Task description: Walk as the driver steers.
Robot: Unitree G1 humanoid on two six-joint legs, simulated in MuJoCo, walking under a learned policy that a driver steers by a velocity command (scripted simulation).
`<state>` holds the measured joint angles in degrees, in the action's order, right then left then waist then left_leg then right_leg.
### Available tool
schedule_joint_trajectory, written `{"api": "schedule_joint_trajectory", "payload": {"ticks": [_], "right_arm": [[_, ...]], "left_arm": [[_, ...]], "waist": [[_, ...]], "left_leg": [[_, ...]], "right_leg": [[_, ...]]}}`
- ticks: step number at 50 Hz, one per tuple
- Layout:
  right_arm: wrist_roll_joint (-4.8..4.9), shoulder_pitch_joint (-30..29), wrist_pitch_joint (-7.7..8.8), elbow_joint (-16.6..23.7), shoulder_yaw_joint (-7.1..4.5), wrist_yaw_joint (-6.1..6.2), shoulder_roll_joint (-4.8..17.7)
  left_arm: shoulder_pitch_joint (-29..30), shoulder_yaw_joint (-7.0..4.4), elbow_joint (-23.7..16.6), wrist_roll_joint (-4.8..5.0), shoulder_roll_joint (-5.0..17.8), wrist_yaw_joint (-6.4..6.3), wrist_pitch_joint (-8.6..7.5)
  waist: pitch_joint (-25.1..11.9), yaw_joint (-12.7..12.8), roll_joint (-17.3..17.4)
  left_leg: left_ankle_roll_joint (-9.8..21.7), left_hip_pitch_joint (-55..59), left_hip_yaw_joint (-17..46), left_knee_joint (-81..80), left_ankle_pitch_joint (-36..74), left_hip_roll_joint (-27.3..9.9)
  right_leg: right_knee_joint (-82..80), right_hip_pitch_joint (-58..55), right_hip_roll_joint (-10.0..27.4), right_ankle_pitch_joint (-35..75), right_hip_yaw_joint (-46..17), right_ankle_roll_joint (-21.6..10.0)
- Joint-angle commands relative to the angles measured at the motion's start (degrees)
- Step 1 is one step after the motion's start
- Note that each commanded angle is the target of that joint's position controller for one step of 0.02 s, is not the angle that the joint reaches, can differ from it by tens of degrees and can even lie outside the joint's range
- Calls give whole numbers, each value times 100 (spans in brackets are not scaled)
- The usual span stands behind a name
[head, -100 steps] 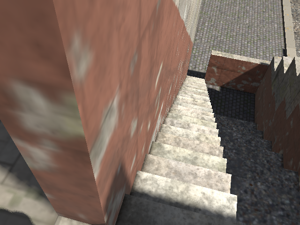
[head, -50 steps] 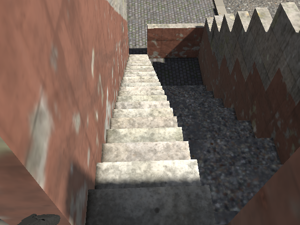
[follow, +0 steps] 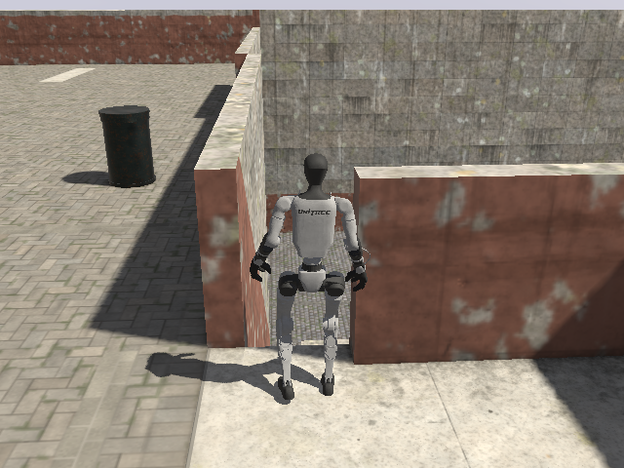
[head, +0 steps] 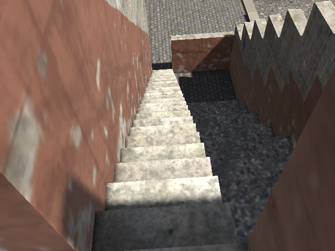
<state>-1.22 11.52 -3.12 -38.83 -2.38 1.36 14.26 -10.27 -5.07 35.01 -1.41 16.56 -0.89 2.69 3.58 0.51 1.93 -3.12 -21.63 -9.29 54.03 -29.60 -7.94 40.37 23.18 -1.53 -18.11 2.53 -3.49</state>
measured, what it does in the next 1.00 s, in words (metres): steps on the spot, turning left: left foot, then right foot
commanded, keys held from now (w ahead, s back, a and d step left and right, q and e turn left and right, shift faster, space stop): w+e+shift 0.16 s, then w+q+shift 0.84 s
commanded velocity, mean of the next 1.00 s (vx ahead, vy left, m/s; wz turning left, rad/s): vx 0.00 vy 0.00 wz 0.25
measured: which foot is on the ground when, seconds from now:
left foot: up 0.00-0.48, down 0.50-1.00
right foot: down 0.00-0.50, up 0.52-0.98, down 1.00-1.00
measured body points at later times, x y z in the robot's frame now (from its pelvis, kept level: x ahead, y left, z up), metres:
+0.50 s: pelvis +0.01 +0.03 +0.01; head +0.03 +0.03 +0.46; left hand +0.17 +0.25 -0.10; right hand +0.09 -0.24 -0.10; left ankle +0.00 +0.13 -0.72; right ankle +0.02 -0.09 -0.71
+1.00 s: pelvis +0.02 +0.02 +0.02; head +0.06 +0.03 +0.47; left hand +0.14 +0.32 -0.06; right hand +0.18 -0.24 -0.09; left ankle +0.00 +0.13 -0.71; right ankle +0.08 -0.07 -0.71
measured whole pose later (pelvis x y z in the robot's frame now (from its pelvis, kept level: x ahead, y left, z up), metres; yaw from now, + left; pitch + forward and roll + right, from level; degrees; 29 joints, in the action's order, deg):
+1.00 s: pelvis +0.02 +0.02 +0.02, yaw +19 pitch +2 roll +0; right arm -0.3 16.9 -2.2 -38.3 -6.2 0.0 16.6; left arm -2.4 -1.1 36.3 -0.2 15.7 -2.2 2.6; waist 4.2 -3.5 0.0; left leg 1.2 -15.7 23.0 29.8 -13.1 12.6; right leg 31.1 19.3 -5.0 -16.9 -7.9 0.8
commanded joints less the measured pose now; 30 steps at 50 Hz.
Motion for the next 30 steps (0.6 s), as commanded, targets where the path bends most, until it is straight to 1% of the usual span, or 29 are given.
{"api": "schedule_joint_trajectory", "payload": {"ticks": [1, 2, 3, 4, 5, 6, 7, 8, 9, 10, 11, 12, 14, 15, 16, 17, 18, 19, 20, 21, 22, 23, 24, 25, 26, 27, 28, 29, 30], "right_arm": [[8, -761, -6, 1039, -11, 60, 296], [-50, -687, 52, 976, -12, 81, 305], [-118, -619, 93, 922, -20, 114, 309], [-155, -452, 26, 853, -44, 141, 354], [-193, -416, 14, 802, -107, 90, 434], [-259, -426, -45, 823, -89, 31, 362], [-269, -630, -102, 912, -78, 24, 332], [-260, -631, -165, 921, -68, 38, 326], [-201, -545, -107, 929, -49, 27, 352], [-161, -451, -80, 834, -48, 14, 362], [-124, -415, -70, 767, -34, 18, 342], [-121, -349, -89, 706, -13, -15, 296], [-8, -321, -136, 513, 49, -64, 133], [45, -388, -160, 451, 67, -89, 88], [85, -475, -183, 409, 50, -106, 122], [104, -529, -200, 392, 1, -112, 229], [141, -641, -198, 451, -54, -87, 387], [153, -721, -156, 489, -119, -68, 512], [146, -672, -107, 520, -149, -65, 558], [181, -120, -65, 312, -160, -73, 455], [122, -152, -83, 295, -155, -110, 426], [147, -152, -28, 353, -141, -150, 302], [103, -60, 61, 372, -104, -141, 234], [-18, 151, 172, 466, -174, -137, 577], [160, 491, 244, 359, -389, -87, 1288], [147, 941, 251, 237, -449, -77, 1401], [167, 835, 191, 273, -399, -45, 1080], [109, 460, 92, 380, -349, 46, 880], [121, 437, 43, 399, -385, 42, 928]], "left_arm": [[-1362, -425, -191, 107, 1261, -140, -26], [-853, -294, -306, 42, 928, -170, 34], [-386, -209, -464, 3, 688, -210, 75], [-203, -148, -530, 17, 538, -240, 40], [-414, -146, -501, 16, 542, -213, 42], [-377, -89, -482, 120, 451, -176, 8], [-610, -99, -424, 60, 516, -149, -81], [-651, -136, -376, 94, 589, -148, -145], [-634, -181, -353, 79, 894, -152, -99], [-639, -149, -342, 69, 807, -156, -95], [-685, -59, -322, 61, 646, -149, -104], [-700, 37, -287, 76, 406, -130, -118], [-750, 236, -137, 40, 32, -94, -161], [-689, 274, -100, 12, -26, -69, -164], [-637, 275, -79, -23, 7, -43, -162], [-599, 246, -79, -60, 118, -21, -154], [-590, 207, -106, -89, 265, -15, -171], [-639, 132, -87, -134, 480, -42, -129], [-677, 96, -90, -121, 548, -70, -102], [-654, 111, -120, -100, 508, -102, -39], [-546, 150, -155, -43, 254, -153, -52], [-440, 143, -155, -37, 316, -190, -44], [-406, 105, -124, -31, 375, -257, -101], [-325, 63, -234, -48, 228, -293, -154], [102, 69, -639, -82, 299, -329, -113], [42, 79, -599, -235, 247, -368, -101], [165, 68, -507, -194, 276, -341, -116], [151, 83, -487, -70, 161, -254, -128], [285, 54, -520, -99, 195, -206, -186]], "waist": [[-1055, 603, -1000], [-504, 318, -799], [-389, 92, -772], [-482, -26, -787], [-621, 58, -594], [-656, 18, -483], [-670, 29, -252], [-689, -21, -325], [-653, -108, -495], [-747, -80, -544], [-799, -39, -592], [-886, -55, -709], [-846, -15, -780], [-769, 37, -941], [-711, 108, -1110], [-665, 156, -1224], [-569, 222, -1265], [-528, 254, -1244], [-517, 234, -1224], [-656, 162, -1501], [-676, 179, -1270], [-618, 37, -1032], [-664, -65, -829], [-691, -105, 235], [-201, -225, 1460], [-317, -282, 1158], [-291, -256, 526], [-274, -88, 471], [-315, -141, 289]], "left_leg": [[-34, -2459, 1261, 2498, -220, 508], [71, -2509, 1271, 2382, 335, 433], [136, -2307, 1288, 2193, 776, 376], [109, -2007, 1204, 2267, 1107, 461], [96, -1872, 1234, 2400, 1240, 533], [9, -1956, 1204, 2441, 1322, 532], [-31, -1968, 1294, 2505, 1484, 579], [-52, -2002, 1356, 2408, 1552, 569], [-129, -1866, 1308, 2236, 1602, 515], [-154, -1778, 1218, 2142, 1632, 539], [-180, -1656, 1171, 1938, 1630, 530], [-167, -1513, 1230, 1593, 1446, 538], [-154, -970, 1222, 397, 1271, 418], [-127, -636, 1140, -193, 1172, 430], [-81, -297, 1039, -609, 1019, 514], [-16, -1, 947, -840, 841, 645], [13, 117, 828, -871, 747, 777], [69, 53, 765, -850, 518, 889], [130, -37, 749, -880, 360, 901], [173, 21, 714, -1205, 430, 970], [339, -25, 629, -1564, 534, 1036], [438, 187, 626, -2143, 879, 1052], [567, 539, 921, -2724, 1249, 973], [829, 981, 2412, -3381, 1777, 85], [1611, 1484, 4336, -3646, 3535, -990], [2071, 1668, 4752, -3734, 3777, -1256], [2128, 1575, 4277, -3524, 3426, -999], [1926, 1449, 3767, -3384, 3062, -523], [1741, 1487, 3443, -3354, 3127, -239]], "right_leg": [[-2052, -1989, 2009, 1277, -3622, -1576], [-2047, -1405, 1662, 766, -3129, -1306], [-1954, -1023, 1329, 1099, -2684, -977], [-1817, -695, 1049, 1557, -2398, -835], [-1800, -763, 1045, 1861, -2389, -720], [-1666, -815, 972, 1863, -2411, -738], [-1770, -858, 1219, 2038, -2809, -747], [-1807, -861, 1145, 1914, -2884, -715], [-1697, -836, 987, 2144, -2633, -675], [-1702, -921, 975, 2313, -2512, -675], [-1736, -996, 976, 2437, -2427, -673], [-1765, -1085, 1104, 2502, -2519, -700], [-2000, -1120, 1021, 1876, -2289, -548], [-2118, -1053, 935, 1466, -2134, -452], [-2198, -938, 893, 1123, -2019, -411], [-2204, -789, 907, 875, -1945, -432], [-2152, -699, 938, 781, -1852, -517], [-2042, -769, 977, 902, -1837, -602], [-1875, -884, 1098, 1252, -1891, -703], [-1804, -1115, 988, 1102, -1860, -842], [-1666, -1211, 1128, 1126, -2029, -793], [-1406, -1112, 1112, 1312, -1977, -677], [-1100, -836, 971, 1222, -1824, -464], [348, -171, 382, 783, -1279, -98], [880, 1600, -554, -1112, -277, 481], [1930, 1935, -295, -1662, -729, 592], [2591, 1948, -141, -1341, -814, 617], [2797, 1953, -22, -926, -862, 657], [2853, 2020, 30, -588, -862, 686]]}}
